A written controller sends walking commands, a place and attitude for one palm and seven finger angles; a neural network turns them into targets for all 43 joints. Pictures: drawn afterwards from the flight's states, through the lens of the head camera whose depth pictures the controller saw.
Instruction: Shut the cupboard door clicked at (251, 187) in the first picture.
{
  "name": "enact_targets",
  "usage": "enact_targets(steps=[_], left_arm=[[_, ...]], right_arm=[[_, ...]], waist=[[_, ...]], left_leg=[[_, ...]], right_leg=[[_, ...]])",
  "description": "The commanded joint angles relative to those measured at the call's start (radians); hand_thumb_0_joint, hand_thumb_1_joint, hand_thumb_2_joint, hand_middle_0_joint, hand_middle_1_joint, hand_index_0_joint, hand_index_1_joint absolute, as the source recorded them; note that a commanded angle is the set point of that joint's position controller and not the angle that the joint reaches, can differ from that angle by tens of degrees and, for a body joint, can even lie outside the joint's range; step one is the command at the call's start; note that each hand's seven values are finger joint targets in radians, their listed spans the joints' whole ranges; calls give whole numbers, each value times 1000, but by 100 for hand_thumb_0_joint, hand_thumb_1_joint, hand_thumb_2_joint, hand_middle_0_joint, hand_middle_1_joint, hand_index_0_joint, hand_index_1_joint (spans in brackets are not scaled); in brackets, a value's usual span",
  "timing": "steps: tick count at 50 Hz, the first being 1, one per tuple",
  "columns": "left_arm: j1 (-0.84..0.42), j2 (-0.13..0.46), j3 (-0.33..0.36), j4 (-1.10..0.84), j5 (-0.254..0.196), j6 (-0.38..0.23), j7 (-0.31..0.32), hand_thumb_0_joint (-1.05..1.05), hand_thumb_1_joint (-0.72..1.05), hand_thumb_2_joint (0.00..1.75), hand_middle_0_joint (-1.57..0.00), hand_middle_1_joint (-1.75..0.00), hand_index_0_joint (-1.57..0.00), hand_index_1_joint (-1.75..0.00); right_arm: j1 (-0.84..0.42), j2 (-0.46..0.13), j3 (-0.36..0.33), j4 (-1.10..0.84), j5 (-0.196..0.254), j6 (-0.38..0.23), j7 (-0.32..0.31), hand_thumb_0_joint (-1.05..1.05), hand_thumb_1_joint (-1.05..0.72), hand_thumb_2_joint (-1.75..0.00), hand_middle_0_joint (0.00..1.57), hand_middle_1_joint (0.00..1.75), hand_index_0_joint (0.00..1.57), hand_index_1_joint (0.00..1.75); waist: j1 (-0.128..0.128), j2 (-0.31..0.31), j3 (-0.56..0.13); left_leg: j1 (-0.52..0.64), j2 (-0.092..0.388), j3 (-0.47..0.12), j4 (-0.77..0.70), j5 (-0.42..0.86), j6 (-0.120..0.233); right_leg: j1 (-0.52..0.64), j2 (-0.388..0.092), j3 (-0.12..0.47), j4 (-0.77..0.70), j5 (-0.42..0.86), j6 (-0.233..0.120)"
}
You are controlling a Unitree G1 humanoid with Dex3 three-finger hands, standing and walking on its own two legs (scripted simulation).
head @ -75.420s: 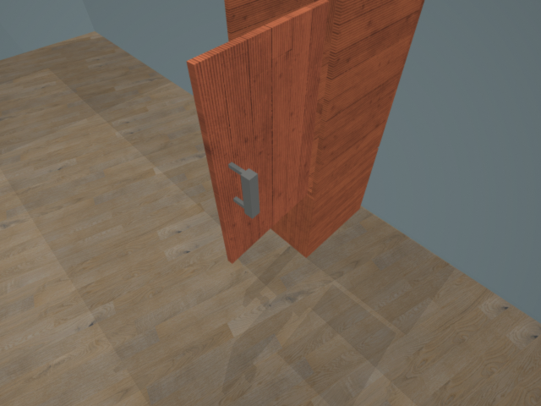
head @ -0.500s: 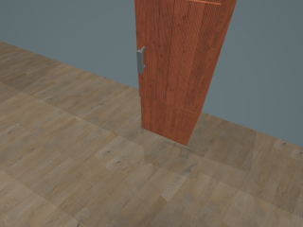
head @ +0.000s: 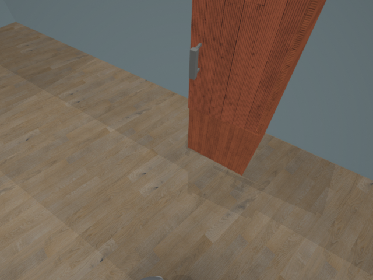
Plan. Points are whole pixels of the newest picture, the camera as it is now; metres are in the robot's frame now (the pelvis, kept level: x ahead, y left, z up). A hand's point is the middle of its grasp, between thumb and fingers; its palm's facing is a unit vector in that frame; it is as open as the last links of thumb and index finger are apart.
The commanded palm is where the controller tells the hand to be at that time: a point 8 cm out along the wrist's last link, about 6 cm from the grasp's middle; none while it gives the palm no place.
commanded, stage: walk to a spot facing it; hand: left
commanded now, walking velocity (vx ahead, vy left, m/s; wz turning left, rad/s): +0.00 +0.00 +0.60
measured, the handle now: (196, 61) +0.88 -0.01 -0.04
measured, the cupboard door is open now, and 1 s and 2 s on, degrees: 6 6 6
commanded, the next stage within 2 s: turn to face it in 1.68 s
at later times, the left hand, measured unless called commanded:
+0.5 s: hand out of the picture +0.06 +0.23 -0.15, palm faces +0.29 -0.91 -0.29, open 7.4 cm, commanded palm none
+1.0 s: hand out of the picture -0.08 +0.15 -0.18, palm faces +0.65 -0.72 -0.27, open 7.4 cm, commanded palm none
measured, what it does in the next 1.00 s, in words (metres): steps on the spot, turning left: right foot, then left foot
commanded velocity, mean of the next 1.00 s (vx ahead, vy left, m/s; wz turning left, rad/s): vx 0.00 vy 0.00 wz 0.60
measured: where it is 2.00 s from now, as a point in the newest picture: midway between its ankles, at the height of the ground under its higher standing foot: outside the picture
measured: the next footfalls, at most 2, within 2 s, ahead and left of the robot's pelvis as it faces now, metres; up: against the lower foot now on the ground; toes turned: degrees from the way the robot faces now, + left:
right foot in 0.58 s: +0.08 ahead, -0.14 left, +0.00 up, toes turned +24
left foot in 1.00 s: -0.01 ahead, +0.10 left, +0.00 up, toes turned +43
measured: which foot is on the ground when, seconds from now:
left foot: down 0.00-0.58, up 0.60-0.98, down 1.00-1.00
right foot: down 0.00-0.08, up 0.10-0.56, down 0.58-1.00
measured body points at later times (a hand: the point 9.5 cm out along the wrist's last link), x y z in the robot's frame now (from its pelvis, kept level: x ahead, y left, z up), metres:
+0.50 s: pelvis +0.01 -0.01 +0.01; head +0.07 +0.01 +0.46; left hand +0.04 +0.28 -0.12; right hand +0.12 -0.26 -0.13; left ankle +0.03 +0.09 -0.73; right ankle +0.03 -0.17 -0.69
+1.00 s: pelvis +0.03 -0.02 -0.01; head +0.08 +0.02 +0.43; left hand -0.12 +0.19 -0.16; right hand +0.29 -0.15 -0.15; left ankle -0.03 +0.08 -0.73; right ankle +0.04 -0.16 -0.72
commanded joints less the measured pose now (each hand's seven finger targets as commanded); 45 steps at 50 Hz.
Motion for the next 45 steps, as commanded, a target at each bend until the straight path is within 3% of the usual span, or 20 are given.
enact_targets(steps=[1,2,3,4,5,7,9,11,21,24,26,27,28,29,30,31,32,34,39,45], left_arm=[[1,196,59,-86,14,-5,14,0,90,90,-20,-30,-20,-30],[-10,198,59,-97,11,-4,11,0,90,90,-20,-30,-20,-30],[8,173,57,-110,3,2,6,0,90,90,-20,-30,-20,-30],[26,123,46,-135,-8,5,1,0,90,90,-20,-30,-20,-30],[-16,134,42,-157,-2,14,5,0,90,90,-20,-30,-20,-30],[-47,143,54,-150,5,25,1,0,90,90,-20,-30,-20,-30],[-41,145,56,-149,9,13,-12,0,90,90,-20,-30,-20,-30],[-20,135,56,-149,7,6,-16,0,90,90,-20,-30,-20,-30],[-68,137,45,-209,6,8,-13,0,90,90,-20,-30,-20,-30],[-31,149,43,-212,3,7,-9,0,90,90,-20,-30,-20,-30],[49,162,50,-195,-2,6,-7,0,90,90,-20,-30,-20,-30],[96,187,58,-187,0,0,-4,0,90,90,-20,-30,-20,-30],[108,253,73,-195,12,-9,1,0,90,90,-20,-30,-20,-30],[56,319,76,-220,23,-11,7,0,90,90,-20,-30,-20,-30],[-20,277,59,-234,10,-6,12,0,90,90,-20,-30,-20,-30],[-85,244,50,-257,11,-8,11,0,90,90,-20,-30,-20,-30],[-87,195,45,-254,6,-18,11,0,90,90,-20,-30,-20,-30],[-68,172,36,-242,4,-29,11,0,90,90,-20,-30,-20,-30],[132,206,58,-189,8,-33,14,0,90,90,-20,-30,-20,-30],[144,232,75,-190,17,-25,6,0,90,90,-20,-30,-20,-30]], right_arm=[[11,-100,-35,-102,-3,-10,6,0,-90,-90,20,30,20,30],[43,-109,-36,-101,-3,-13,10,0,-90,-90,20,30,20,30],[100,-153,-41,-97,-11,-21,9,0,-90,-90,20,30,20,30],[143,-225,-55,-93,-20,-28,2,0,-90,-90,20,30,20,30],[170,-249,-60,-75,-23,-19,-9,0,-90,-90,20,30,20,30],[111,-225,-56,-104,-21,-19,-19,0,-90,-90,20,30,20,30],[60,-213,-51,-132,-19,-29,-23,0,-90,-90,20,30,20,30],[45,-216,-55,-141,-17,-35,-24,0,-90,-90,20,30,20,30],[51,-237,-78,-154,-20,-16,-13,0,-90,-90,20,30,20,30],[17,-242,-85,-174,-21,-9,-9,0,-90,-90,20,30,20,30],[-36,-235,-88,-197,-14,-4,-6,0,-90,-90,20,30,20,30],[-61,-213,-87,-206,-6,-3,-2,0,-90,-90,20,30,20,30],[-39,-159,-87,-212,5,-1,4,0,-90,-90,20,30,20,30],[-13,-134,-88,-225,0,-8,3,0,-90,-90,20,30,20,30],[-9,-179,-95,-213,-17,-5,9,0,-90,-90,20,30,20,30],[23,-155,-90,-212,-21,3,21,0,-90,-90,20,30,20,30],[7,-142,-87,-200,-19,8,24,0,-90,-90,20,30,20,30],[5,-146,-78,-204,-9,5,33,0,-90,-90,20,30,20,30],[-144,-114,-50,-247,-4,3,36,0,-90,-90,20,30,20,30],[-167,-102,-42,-261,1,-4,40,0,-90,-90,20,30,20,30]], waist=[[2,-166,-28],[-15,-119,-34],[-31,77,-58],[-33,344,-56],[-50,266,-80],[-24,164,-54],[0,52,-74],[7,16,-130],[-16,139,-151],[1,167,-156],[42,152,-164],[69,88,-169],[70,-123,-172],[63,-295,-143],[15,-170,-85],[-25,-108,-65],[-29,-160,-51],[-34,-196,-61],[64,-201,-91],[65,-274,-89]], left_leg=[[-49,83,-5,77,-126,-18],[25,90,-11,-37,46,-11],[116,158,-171,-184,367,41],[204,323,-480,-290,691,150],[181,358,-507,-355,521,197],[103,301,-505,-411,168,115],[111,248,-456,-412,86,102],[164,229,-424,-398,113,119],[197,175,-487,-352,198,151],[130,142,-502,-329,203,136],[4,102,-484,-306,111,102],[-96,57,-438,-258,25,63],[-237,-46,-303,-61,-150,-8],[-325,-151,-130,279,-260,-63],[-274,-68,-153,470,-262,-46],[-251,-50,-134,545,-197,-42],[-277,-30,-113,581,-149,-54],[-285,3,-71,575,-102,-71],[-275,14,18,328,-151,-74],[-113,6,92,69,-139,-40]], right_leg=[[-2,-342,113,-56,523,-163],[-40,-301,56,38,493,-113],[-145,-192,-14,224,316,-32],[-317,-29,-24,453,-196,44],[-324,-16,108,579,-295,23],[-381,-46,175,640,-147,19],[-396,-41,187,635,-25,34],[-404,-35,191,603,10,46],[-353,25,174,340,-54,60],[-235,55,170,194,-47,47],[-65,66,159,40,29,37],[63,39,172,-102,95,26],[151,-157,383,-267,-49,-43],[72,-423,669,-348,-55,-162],[-82,-433,569,-320,-5,-184],[-147,-369,462,-295,-3,-176],[-112,-293,411,-255,157,-152],[-24,-256,241,-163,507,-137],[200,-276,158,-68,857,-120],[156,-301,87,-11,868,-104]])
